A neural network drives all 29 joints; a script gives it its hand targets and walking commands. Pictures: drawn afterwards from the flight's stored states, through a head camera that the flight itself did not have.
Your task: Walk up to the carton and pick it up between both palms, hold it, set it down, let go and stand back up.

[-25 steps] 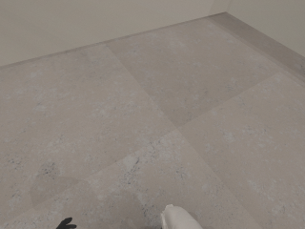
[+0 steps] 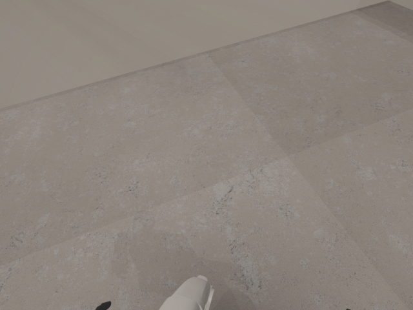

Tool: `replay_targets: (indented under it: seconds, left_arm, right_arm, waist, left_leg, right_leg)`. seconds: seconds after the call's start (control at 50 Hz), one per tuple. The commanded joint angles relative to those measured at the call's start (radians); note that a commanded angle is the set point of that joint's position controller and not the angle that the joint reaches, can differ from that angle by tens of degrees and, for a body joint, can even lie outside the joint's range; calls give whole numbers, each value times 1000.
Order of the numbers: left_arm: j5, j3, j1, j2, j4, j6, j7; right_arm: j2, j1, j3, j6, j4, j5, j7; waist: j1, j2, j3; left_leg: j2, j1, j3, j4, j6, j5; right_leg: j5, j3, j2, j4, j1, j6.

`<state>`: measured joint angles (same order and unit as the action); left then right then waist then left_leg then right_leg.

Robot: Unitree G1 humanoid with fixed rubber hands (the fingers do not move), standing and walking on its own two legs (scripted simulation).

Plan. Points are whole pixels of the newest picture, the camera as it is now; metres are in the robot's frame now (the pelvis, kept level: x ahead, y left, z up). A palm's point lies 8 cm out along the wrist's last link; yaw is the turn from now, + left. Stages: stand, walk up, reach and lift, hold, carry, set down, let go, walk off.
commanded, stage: walk up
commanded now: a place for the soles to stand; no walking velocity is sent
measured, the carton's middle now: out of the picture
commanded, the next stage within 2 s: none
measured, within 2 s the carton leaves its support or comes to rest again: neither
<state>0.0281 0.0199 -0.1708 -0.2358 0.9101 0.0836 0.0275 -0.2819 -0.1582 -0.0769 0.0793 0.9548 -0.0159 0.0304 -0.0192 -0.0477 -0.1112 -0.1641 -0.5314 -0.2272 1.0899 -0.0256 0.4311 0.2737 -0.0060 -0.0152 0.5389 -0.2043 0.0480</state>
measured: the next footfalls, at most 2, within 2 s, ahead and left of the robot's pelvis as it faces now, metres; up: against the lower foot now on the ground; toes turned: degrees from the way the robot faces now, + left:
left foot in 0.36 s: -0.18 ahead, +0.11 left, +0.00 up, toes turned +9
right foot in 0.92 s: -0.24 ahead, -0.09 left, +0.00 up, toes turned +33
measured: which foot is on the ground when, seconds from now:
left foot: up 0.00-0.34, down 0.36-0.96, up 0.98-1.00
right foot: down 0.00-0.40, up 0.42-0.90, down 0.92-1.00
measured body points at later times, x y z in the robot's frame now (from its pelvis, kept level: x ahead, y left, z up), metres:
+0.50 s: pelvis -0.19 +0.01 +0.00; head -0.17 +0.08 +0.45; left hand -0.13 +0.31 -0.16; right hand -0.10 -0.25 -0.11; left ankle -0.22 +0.10 -0.74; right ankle -0.07 -0.12 -0.67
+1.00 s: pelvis -0.33 -0.04 -0.01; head -0.28 -0.03 +0.44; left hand -0.37 +0.26 -0.11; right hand -0.09 -0.21 -0.14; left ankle -0.24 +0.10 -0.72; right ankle -0.27 -0.11 -0.74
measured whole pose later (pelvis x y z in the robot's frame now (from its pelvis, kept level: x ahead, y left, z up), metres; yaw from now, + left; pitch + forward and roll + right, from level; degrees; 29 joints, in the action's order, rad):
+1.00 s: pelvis -0.33 -0.04 -0.01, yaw +31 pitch -2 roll -1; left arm 0.00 0.02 -0.14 -0.28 0.81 0.05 0.05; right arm -0.28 -0.13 -0.08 0.09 0.75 -0.02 -0.04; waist 0.02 -0.07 -0.16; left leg -0.20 -0.47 -0.25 0.59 -0.04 0.26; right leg 0.26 0.00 -0.07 0.55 -0.24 0.06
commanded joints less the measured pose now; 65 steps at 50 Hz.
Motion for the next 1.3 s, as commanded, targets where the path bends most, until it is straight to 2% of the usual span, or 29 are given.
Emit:
replay_targets:
  seconds: [0.0,0.06,0.12,0.14,0.22,0.3,0.32,0.34,0.36,0.38,0.4,0.44,0.46,0.48,0.52,0.58,0.68,0.82,0.88,0.9,0.92,0.94,0.96,1.0,1.04,1.1,1.2,1.24,1.28]
  left_arm:
    - [-6,44,279,-196,-179,-38,9]
    - [-15,61,100,-208,-110,-44,6]
    - [-16,63,51,-210,-94,-48,20]
    - [-16,59,30,-216,-92,-47,25]
    - [9,56,55,-217,-108,-36,33]
    - [10,73,80,-256,-113,-17,41]
    - [12,67,101,-251,-118,-9,44]
    - [10,63,96,-236,-126,-1,37]
    - [-1,54,95,-188,-161,2,26]
    - [-8,39,144,-188,-179,2,33]
    - [-18,41,207,-201,-207,-2,40]
    - [-21,53,181,-214,-145,0,16]
    - [-21,64,74,-212,-107,-2,5]
    - [-11,69,41,-213,-101,-3,1]
    - [-10,59,84,-199,-115,-9,4]
    - [-9,40,92,-176,-135,-18,8]
    - [-31,24,100,-198,-183,-27,19]
    - [-48,45,-5,-204,-143,-35,27]
    - [-53,55,-93,-213,-119,-44,24]
    - [-52,63,-117,-240,-118,-53,24]
    - [-45,72,-101,-283,-132,-60,25]
    - [-28,78,23,-338,-194,-58,27]
    - [10,77,118,-301,-211,-52,36]
    - [-7,60,230,-185,-228,-60,45]
    - [-7,52,211,-172,-234,-80,46]
    - [-4,63,171,-277,-241,-83,41]
    - [19,59,7,-260,-220,-88,44]
    - [22,64,-8,-275,-212,-88,49]
    - [29,69,-1,-285,-212,-82,46]
  right_arm:
    - [-165,-141,-50,-21,-4,2,-7]
    - [-158,-57,-42,-22,-42,-5,2]
    - [-144,-67,-26,-13,-57,-5,-5]
    - [-146,-54,-23,-11,-70,-8,-2]
    - [-140,-113,-3,-3,-82,10,-24]
    - [-135,-250,5,-4,-59,34,-44]
    - [-139,-298,1,-10,-47,28,-49]
    - [-143,-280,5,-14,-52,20,-52]
    - [-252,-250,-17,-15,-97,-2,-54]
    - [-329,-154,-21,-15,-141,3,-44]
    - [-350,-98,-32,-22,-172,-16,-27]
    - [-235,-18,-13,-45,-177,-12,-4]
    - [-235,44,-14,-35,-194,-16,-1]
    - [-239,69,-19,-29,-223,-9,-3]
    - [-210,-3,-18,-30,-227,2,-15]
    - [-167,-75,-12,-35,-215,2,-17]
    - [-217,-167,-32,-41,-222,-4,-15]
    - [-191,-56,-48,-15,-255,-27,-41]
    - [-189,-38,-54,2,-290,-17,-57]
    - [-183,-15,-53,4,-296,-5,-63]
    - [-163,-30,-45,2,-283,8,-65]
    - [-174,-117,-60,-2,-251,5,-73]
    - [-242,-115,-68,11,-238,-24,-76]
    - [-233,-149,-73,10,-196,-41,-90]
    - [-205,-156,-78,8,-177,-41,-97]
    - [-195,-116,-50,14,-216,-34,-100]
    - [-164,-107,-18,11,-200,-5,-111]
    - [-153,-126,-13,14,-199,1,-115]
    - [-159,-138,-1,12,-190,14,-118]
  waist:
    - [105,165,51]
    - [-2,145,100]
    - [-21,235,141]
    - [-37,214,122]
    - [-9,262,145]
    - [50,270,163]
    - [88,196,156]
    - [88,51,94]
    - [97,-256,39]
    - [93,-241,-22]
    - [129,-335,-39]
    - [35,-165,-41]
    - [-31,-131,16]
    - [-35,-128,57]
    - [24,-143,67]
    - [55,-85,83]
    - [103,-83,177]
    - [53,-163,164]
    - [23,-85,208]
    - [-2,-28,227]
    - [7,144,211]
    - [43,344,195]
    - [40,391,113]
    - [82,169,50]
    - [90,104,82]
    - [64,155,58]
    - [-16,235,83]
    - [-13,309,119]
    - [-8,327,131]
  left_leg:
    - [8,3,-3,263,-36,-46]
    - [61,-43,40,138,-74,-8]
    - [88,-33,66,46,-93,65]
    - [83,-22,77,-1,-92,91]
    - [139,112,132,-200,-80,164]
    - [177,341,198,-466,-11,68]
    - [194,434,187,-595,19,-44]
    - [197,386,116,-715,36,-80]
    - [432,353,-286,-892,109,-9]
    - [515,240,-402,-943,192,9]
    - [524,91,-479,-997,227,-8]
    - [360,191,-205,-879,138,-284]
    - [316,271,-92,-827,133,-373]
    - [313,309,-83,-791,145,-393]
    - [303,328,-134,-779,167,-382]
    - [305,444,-157,-720,212,-576]
    - [350,658,-316,-713,217,-692]
    - [272,370,-312,-782,134,-513]
    - [211,235,-321,-856,59,-213]
    - [155,182,-277,-844,8,-83]
    - [62,105,-184,-685,-44,49]
    - [-18,54,8,-304,-62,80]
    - [107,29,87,-27,-62,98]
    - [118,103,112,127,-68,-9]
    - [142,101,126,175,-77,-60]
    - [162,-15,152,245,-72,-119]
    - [226,-21,181,11,-95,0]
    - [244,19,186,-69,-89,60]
    - [251,132,217,-207,-65,127]
  right_leg:
    - [-116,-138,175,-256,-72,126]
    - [-62,-227,223,-241,99,197]
    - [-74,-248,276,-248,204,214]
    - [-74,-257,290,-254,205,214]
    - [17,-210,310,-268,157,184]
    - [165,-114,307,-289,-30,120]
    - [198,-79,294,-211,-125,90]
    - [299,2,211,-57,-181,45]
    - [374,100,66,218,-370,-16]
    - [359,32,-5,354,-441,-41]
    - [335,-50,3,455,-397,-35]
    - [153,-88,-22,571,-357,-29]
    - [93,-61,-39,641,-364,-25]
    - [88,-26,-38,709,-383,-32]
    - [81,-21,-24,726,-378,-59]
    - [123,-8,-21,706,-438,-89]
    - [200,-31,-7,421,-429,-94]
    - [118,-41,-64,124,-79,-28]
    - [-4,-22,-80,-35,110,2]
    - [-11,-51,-36,-127,188,33]
    - [96,-216,128,-232,176,85]
    - [202,-469,375,-303,58,196]
    - [217,-492,488,-362,-116,287]
    - [69,-284,316,-334,-196,201]
    - [-66,-119,214,-258,-159,128]
    - [35,-108,314,-250,-84,151]
    - [129,-53,350,-243,88,118]
    - [189,-66,386,-262,119,136]
    - [200,17,388,-257,101,108]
